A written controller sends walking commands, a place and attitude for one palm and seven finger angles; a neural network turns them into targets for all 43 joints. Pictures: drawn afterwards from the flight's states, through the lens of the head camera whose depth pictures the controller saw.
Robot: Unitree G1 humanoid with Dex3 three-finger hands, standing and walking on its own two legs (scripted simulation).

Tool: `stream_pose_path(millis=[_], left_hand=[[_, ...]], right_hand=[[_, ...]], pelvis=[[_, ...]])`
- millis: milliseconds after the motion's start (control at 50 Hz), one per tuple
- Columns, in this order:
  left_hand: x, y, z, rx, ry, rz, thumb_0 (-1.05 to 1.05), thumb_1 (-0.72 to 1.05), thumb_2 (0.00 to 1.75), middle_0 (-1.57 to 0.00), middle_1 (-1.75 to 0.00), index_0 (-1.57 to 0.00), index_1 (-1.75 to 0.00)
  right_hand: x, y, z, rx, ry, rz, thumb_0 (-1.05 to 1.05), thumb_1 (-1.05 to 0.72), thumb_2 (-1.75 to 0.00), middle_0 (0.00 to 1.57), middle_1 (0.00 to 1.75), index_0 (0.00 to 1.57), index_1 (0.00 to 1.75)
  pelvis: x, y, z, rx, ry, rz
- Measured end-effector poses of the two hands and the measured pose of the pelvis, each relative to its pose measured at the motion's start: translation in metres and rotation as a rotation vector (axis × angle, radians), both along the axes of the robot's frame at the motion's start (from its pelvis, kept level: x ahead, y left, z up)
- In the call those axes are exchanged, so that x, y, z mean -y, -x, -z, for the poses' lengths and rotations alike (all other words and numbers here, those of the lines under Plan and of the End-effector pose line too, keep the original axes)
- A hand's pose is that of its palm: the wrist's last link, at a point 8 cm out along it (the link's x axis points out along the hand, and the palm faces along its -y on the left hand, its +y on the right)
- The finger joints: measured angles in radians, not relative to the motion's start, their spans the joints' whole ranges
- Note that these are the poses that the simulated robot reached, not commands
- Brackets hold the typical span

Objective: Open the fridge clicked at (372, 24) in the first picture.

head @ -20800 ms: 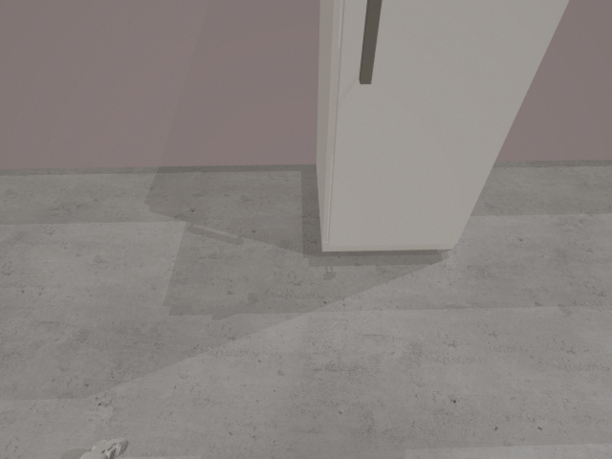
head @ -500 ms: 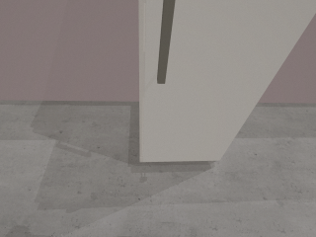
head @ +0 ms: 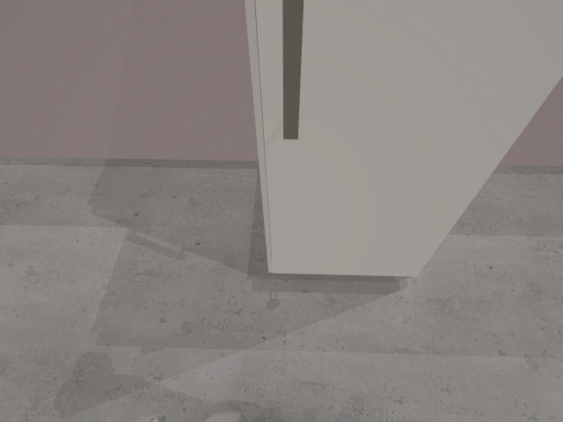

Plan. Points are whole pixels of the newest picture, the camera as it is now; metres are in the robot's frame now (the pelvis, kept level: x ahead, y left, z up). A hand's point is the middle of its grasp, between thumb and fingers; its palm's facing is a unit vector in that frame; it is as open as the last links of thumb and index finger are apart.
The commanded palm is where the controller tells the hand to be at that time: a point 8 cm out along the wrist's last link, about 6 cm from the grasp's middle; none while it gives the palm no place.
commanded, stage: come to a stop and stand still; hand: left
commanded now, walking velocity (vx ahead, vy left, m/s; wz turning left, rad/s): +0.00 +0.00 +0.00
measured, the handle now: out of the picture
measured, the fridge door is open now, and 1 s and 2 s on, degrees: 0 0 0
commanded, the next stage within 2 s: look again from close up in 0.16 s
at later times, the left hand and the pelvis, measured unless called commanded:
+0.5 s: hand out of the picture -0.01 +0.19 -0.17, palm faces +0.02 -0.98 -0.20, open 7.4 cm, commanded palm none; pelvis -0.02 +0.01 +0.01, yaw -1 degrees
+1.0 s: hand out of the picture -0.03 +0.18 -0.17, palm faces +0.01 -0.99 -0.17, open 7.4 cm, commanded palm none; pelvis -0.02 +0.02 +0.01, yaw -1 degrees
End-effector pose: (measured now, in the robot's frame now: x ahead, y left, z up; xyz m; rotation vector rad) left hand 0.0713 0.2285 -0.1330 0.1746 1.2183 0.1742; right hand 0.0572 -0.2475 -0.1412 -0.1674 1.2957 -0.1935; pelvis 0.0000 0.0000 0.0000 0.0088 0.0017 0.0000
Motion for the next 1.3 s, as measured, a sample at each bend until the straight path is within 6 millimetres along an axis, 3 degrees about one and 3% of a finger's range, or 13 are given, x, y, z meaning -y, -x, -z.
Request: stream_pose_path(millis=[120, 280, 340, 440, 580, 700, 820, 1040, 1300], left_hand=[[-0.018, 0.021, 0.017, -0.036, 0.029, -0.036, 0.0, 0.91, 0.9, -0.2, -0.3, -0.2, -0.3], [-0.02, 0.061, 0.008, -0.127, 0.011, -0.031, 0.0, 0.91, 0.9, -0.19, -0.3, -0.2, -0.3], [-0.017, 0.075, 0.003, -0.158, 0.01, -0.021, 0.0, 0.91, 0.9, -0.19, -0.3, -0.2, -0.3], [-0.012, 0.086, 0.003, -0.171, 0.021, -0.019, 0.0, 0.9, 0.9, -0.19, -0.3, -0.2, -0.3], [-0.004, 0.088, 0.006, -0.162, 0.047, -0.011, 0.0, 0.91, 0.9, -0.2, -0.3, -0.2, -0.3], [-0.002, 0.091, 0.008, -0.17, 0.054, -0.007, 0.01, 0.91, 0.9, -0.2, -0.3, -0.2, -0.3], [-0.002, 0.096, 0.007, -0.187, 0.056, -0.006, 0.0, 0.91, 0.9, -0.2, -0.3, -0.2, -0.3], [0.002, 0.103, 0.008, -0.211, 0.065, -0.018, 0.0, 0.91, 0.9, -0.19, -0.3, -0.2, -0.3], [0.008, 0.101, 0.009, -0.216, 0.076, -0.027, 0.0, 0.91, 0.9, -0.19, -0.3, -0.2, -0.3]], right_hand=[[-0.015, -0.01, -0.008, 0.057, 0.03, -0.051, 0.0, -0.91, -0.89, 0.2, 0.3, 0.2, 0.3], [-0.041, -0.003, 0.001, 0.054, -0.049, -0.055, 0.0, -0.91, -0.89, 0.2, 0.3, 0.2, 0.3], [-0.04, 0.002, 0.001, 0.068, -0.056, -0.03, -0.01, -0.92, -0.89, 0.2, 0.3, 0.21, 0.3], [-0.035, 0.024, -0.001, 0.035, -0.047, -0.02, -0.01, -0.93, -0.89, 0.2, 0.3, 0.21, 0.3], [-0.033, 0.07, -0.003, -0.073, -0.038, 0.002, 0.0, -0.92, -0.89, 0.2, 0.3, 0.2, 0.3], [-0.041, 0.104, -0.003, -0.15, -0.052, 0.031, 0.0, -0.91, -0.89, 0.2, 0.3, 0.2, 0.3], [-0.054, 0.122, -0.001, -0.191, -0.078, 0.051, 0.0, -0.91, -0.89, 0.2, 0.3, 0.2, 0.3], [-0.067, 0.116, 0.002, -0.174, -0.101, 0.057, 0.0, -0.9, -0.89, 0.2, 0.3, 0.2, 0.3], [-0.057, 0.091, 0.001, -0.125, -0.074, 0.043, 0.0, -0.91, -0.89, 0.2, 0.3, 0.2, 0.3]], pelvis=[[-0.011, 0.005, 0.006, 0.012, 0.0, -0.002], [-0.015, 0.01, 0.001, 0.014, -0.005, 0.015], [-0.016, 0.013, -0.002, 0.015, 0.001, 0.015], [-0.015, 0.017, -0.004, 0.02, 0.002, 0.018], [-0.013, 0.019, -0.006, 0.022, 0.003, 0.017], [-0.013, 0.021, -0.007, 0.024, 0.005, 0.017], [-0.015, 0.022, -0.007, 0.022, 0.006, 0.02], [-0.018, 0.02, -0.006, 0.013, 0.004, 0.024], [-0.018, 0.012, -0.006, 0.011, 0.002, 0.027]])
